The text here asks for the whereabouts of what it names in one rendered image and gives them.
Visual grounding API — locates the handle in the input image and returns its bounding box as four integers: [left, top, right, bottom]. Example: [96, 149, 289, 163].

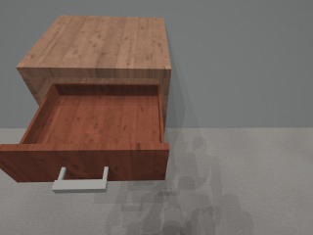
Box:
[52, 166, 109, 194]

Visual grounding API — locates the cabinet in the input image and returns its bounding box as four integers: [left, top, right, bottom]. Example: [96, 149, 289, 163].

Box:
[16, 15, 171, 181]

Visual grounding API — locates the drawer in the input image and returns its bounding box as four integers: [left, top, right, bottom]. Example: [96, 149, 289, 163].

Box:
[0, 83, 170, 183]

